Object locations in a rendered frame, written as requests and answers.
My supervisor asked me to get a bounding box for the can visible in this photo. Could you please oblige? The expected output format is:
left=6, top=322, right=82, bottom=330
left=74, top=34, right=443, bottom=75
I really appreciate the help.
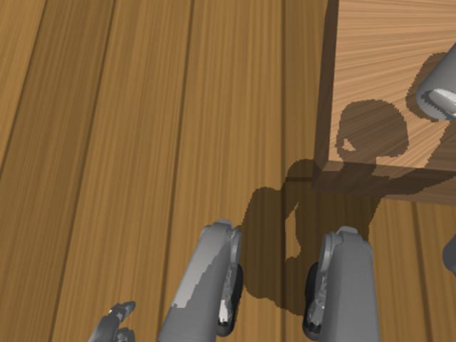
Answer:
left=416, top=43, right=456, bottom=120

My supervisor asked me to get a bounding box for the left robot foot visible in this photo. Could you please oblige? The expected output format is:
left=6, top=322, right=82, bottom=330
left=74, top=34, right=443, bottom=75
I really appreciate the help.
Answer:
left=217, top=264, right=243, bottom=337

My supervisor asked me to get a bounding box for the right robot foot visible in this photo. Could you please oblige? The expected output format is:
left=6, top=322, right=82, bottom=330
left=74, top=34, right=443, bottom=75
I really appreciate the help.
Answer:
left=302, top=262, right=321, bottom=341

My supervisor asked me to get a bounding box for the left robot hand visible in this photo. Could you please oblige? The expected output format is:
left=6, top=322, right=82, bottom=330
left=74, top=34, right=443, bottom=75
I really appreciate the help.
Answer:
left=88, top=301, right=136, bottom=342

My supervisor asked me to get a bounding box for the right robot arm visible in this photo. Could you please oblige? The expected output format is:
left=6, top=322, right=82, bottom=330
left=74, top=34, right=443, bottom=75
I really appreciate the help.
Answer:
left=442, top=233, right=456, bottom=277

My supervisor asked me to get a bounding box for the right robot hand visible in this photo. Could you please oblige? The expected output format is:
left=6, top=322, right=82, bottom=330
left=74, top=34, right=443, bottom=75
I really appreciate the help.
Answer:
left=429, top=89, right=456, bottom=118

